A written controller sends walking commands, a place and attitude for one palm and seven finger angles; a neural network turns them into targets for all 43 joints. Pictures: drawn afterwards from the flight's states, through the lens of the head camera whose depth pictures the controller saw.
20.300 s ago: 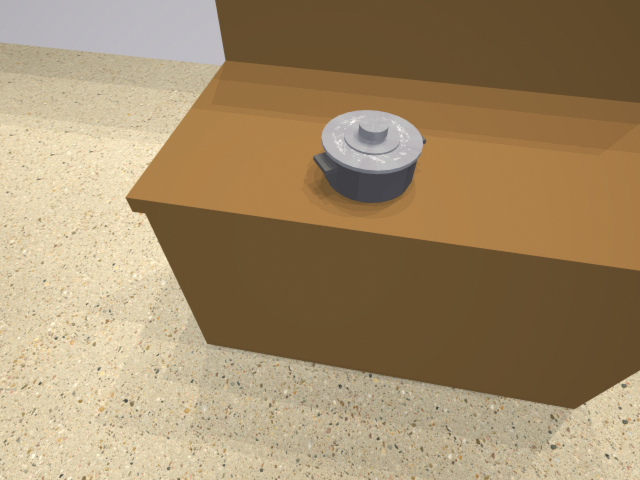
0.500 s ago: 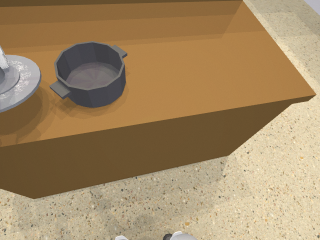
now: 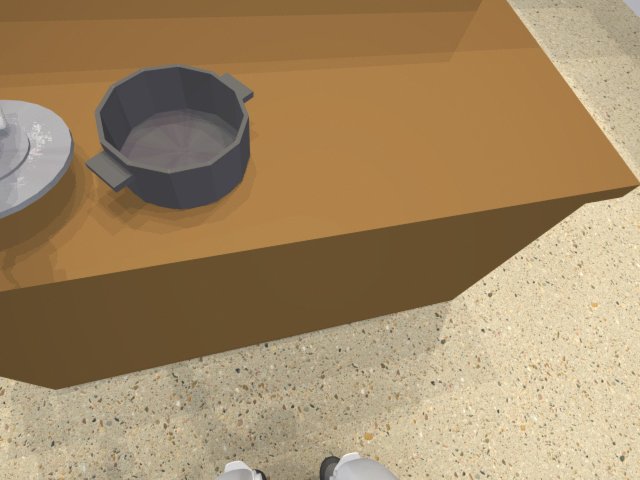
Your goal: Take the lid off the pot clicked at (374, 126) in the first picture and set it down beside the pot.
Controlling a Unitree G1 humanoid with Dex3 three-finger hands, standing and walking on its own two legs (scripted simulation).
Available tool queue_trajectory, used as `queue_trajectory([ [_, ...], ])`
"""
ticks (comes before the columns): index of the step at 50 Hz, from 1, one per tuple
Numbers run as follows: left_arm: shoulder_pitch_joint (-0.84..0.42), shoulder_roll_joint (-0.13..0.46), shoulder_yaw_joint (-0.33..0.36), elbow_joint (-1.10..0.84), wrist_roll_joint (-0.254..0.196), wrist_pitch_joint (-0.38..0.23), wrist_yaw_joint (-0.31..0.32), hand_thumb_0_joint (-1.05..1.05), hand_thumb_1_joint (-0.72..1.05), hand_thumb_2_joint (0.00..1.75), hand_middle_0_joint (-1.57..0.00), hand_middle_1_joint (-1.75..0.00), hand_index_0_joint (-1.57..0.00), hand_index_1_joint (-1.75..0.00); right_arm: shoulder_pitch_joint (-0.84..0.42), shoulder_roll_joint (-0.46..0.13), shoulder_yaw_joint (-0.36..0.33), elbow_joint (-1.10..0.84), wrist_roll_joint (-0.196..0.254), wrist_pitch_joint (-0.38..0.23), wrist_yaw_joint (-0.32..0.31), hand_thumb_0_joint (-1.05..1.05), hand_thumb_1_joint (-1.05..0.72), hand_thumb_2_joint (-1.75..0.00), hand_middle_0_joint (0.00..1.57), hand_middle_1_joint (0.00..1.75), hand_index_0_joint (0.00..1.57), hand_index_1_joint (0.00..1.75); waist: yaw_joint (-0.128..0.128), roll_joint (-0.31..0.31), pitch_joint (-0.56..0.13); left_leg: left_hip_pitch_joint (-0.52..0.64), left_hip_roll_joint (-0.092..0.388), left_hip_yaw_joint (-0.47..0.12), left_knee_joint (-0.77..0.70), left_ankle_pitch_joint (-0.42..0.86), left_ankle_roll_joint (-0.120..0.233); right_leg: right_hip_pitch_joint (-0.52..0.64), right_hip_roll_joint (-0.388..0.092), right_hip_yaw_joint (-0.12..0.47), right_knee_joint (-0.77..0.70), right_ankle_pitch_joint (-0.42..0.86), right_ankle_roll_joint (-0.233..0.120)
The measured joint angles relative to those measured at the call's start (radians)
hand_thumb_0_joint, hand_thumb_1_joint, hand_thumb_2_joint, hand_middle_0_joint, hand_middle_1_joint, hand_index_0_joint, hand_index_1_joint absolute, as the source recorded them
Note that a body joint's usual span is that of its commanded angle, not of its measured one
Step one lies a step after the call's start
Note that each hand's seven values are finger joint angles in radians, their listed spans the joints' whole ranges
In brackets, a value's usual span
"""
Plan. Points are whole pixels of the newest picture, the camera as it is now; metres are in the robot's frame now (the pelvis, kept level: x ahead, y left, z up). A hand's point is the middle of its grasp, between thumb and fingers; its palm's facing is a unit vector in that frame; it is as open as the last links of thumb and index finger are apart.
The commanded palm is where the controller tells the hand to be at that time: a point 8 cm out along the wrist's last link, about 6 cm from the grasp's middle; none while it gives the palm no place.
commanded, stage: lower the lid onto the table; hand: left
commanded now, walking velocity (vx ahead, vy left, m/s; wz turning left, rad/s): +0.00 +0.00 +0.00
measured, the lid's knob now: out of the picture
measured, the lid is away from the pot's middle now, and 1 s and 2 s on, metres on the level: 0.22 0.24 0.22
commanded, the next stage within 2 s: open the fingers wide in 0.54 s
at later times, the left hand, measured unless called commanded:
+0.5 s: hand out of the picture +0.50 +0.33 +0.07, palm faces -0.49 -0.16 -0.86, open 8.3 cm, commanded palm +0.58 +0.33 +0.12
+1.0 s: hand out of the picture +0.46 +0.33 +0.06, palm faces -0.46 -0.12 -0.88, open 8.3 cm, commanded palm +0.51 +0.31 +0.11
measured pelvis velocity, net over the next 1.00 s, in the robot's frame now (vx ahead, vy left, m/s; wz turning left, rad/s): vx -0.02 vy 0.00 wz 0.03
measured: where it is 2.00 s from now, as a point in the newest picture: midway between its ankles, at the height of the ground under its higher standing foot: outside the picture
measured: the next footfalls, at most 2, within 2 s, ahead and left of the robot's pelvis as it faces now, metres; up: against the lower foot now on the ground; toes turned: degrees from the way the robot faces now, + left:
none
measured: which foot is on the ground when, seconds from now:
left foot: down 0.00-1.00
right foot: down 0.00-1.00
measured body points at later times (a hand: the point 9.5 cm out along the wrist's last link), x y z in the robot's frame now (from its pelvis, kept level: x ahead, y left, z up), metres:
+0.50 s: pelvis -0.01 +0.00 -0.01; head +0.13 +0.04 +0.42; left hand +0.52 +0.34 +0.12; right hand -0.07 -0.27 -0.11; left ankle -0.02 +0.06 -0.71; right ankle -0.03 -0.15 -0.71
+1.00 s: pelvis -0.02 +0.00 -0.01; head +0.10 +0.03 +0.43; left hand +0.48 +0.34 +0.11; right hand -0.05 -0.28 -0.11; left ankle -0.02 +0.06 -0.71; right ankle -0.03 -0.15 -0.71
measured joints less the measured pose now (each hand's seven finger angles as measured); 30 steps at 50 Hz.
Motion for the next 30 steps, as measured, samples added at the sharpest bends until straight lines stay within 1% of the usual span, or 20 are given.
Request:
queue_trajectory([
  [4, -0.015, 0.009, -0.006, 0.019, 0.011, 0.008, 0.016, 0.01, 0.11, 0.78, -0.6, -1.0, -0.64, -1.01, 0.0, 0.003, 0.006, -0.009, 0.0, 0.004, 0.003, 0.0, -0.91, -0.89, 0.2, 0.3, 0.2, 0.3, -0.008, 0.0, 0.004, -0.014, 0.003, -0.003, 0.013, -0.005, -0.001, -0.012, 0.003, -0.003, 0.01, -0.003, -0.001],
  [10, -0.001, 0.027, 0.014, 0.016, 0.024, 0.012, 0.016, 0.01, 0.11, 0.78, -0.6, -1.0, -0.64, -1.01, 0.004, 0.006, 0.008, -0.016, -0.006, 0.013, 0.005, 0.0, -0.91, -0.89, 0.2, 0.3, 0.21, 0.3, -0.012, 0.004, 0.007, -0.034, 0.006, -0.004, 0.029, -0.01, 0.0, -0.03, 0.007, -0.004, 0.021, -0.005, -0.001],
  [19, 0.002, 0.016, -0.021, 0.02, 0.009, 0.011, 0.01, 0.01, 0.11, 0.78, -0.6, -1.0, -0.64, -1.01, 0.01, 0.007, 0.013, -0.01, -0.001, 0.023, 0.008, 0.0, -0.9, -0.89, 0.2, 0.3, 0.21, 0.3, -0.008, 0.006, 0.008, -0.058, 0.005, -0.015, 0.054, -0.013, 0.0, -0.049, 0.006, -0.015, 0.043, -0.011, -0.001],
  [24, 0.03, 0.003, -0.005, -0.01, 0.006, -0.007, 0.013, 0.01, 0.11, 0.78, -0.6, -1.0, -0.64, -1.01, 0.004, 0.008, 0.007, -0.009, -0.006, 0.02, 0.004, 0.0, -0.91, -0.89, 0.2, 0.3, 0.21, 0.3, -0.006, 0.007, 0.007, -0.071, 0.005, -0.016, 0.063, -0.011, -0.001, -0.063, 0.006, -0.016, 0.054, -0.01, -0.001],
  [27, 0.035, 0.005, 0.015, -0.012, 0.003, -0.02, 0.021, 0.01, 0.11, 0.78, -0.6, -1.0, -0.64, -1.01, -0.002, 0.008, 0.013, -0.012, -0.007, 0.018, 0.0, 0.0, -0.91, -0.89, 0.2, 0.3, 0.21, 0.3, -0.011, 0.002, 0.007, -0.074, 0.007, -0.014, 0.069, -0.011, 0.0, -0.068, 0.007, -0.014, 0.061, -0.01, -0.001],
  [30, 0.028, 0.005, 0.002, 0.001, 0.009, -0.015, 0.038, 0.01, 0.11, 0.78, -0.6, -1.0, -0.64, -1.01, -0.004, 0.007, 0.016, -0.019, -0.006, 0.013, -0.002, 0.0, -0.91, -0.89, 0.2, 0.3, 0.21, 0.3, -0.018, 0.003, 0.005, -0.082, 0.008, -0.015, 0.076, -0.012, 0.0, -0.075, 0.008, -0.016, 0.069, -0.011, -0.002],
])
